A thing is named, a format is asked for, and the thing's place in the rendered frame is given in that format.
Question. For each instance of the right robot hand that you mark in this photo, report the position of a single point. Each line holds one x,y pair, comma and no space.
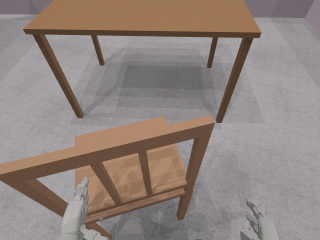
264,227

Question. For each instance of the chair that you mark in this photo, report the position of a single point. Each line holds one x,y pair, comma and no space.
129,167

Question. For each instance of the table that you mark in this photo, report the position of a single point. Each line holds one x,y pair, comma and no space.
151,18

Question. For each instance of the left robot hand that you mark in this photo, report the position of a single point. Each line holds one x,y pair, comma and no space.
76,213

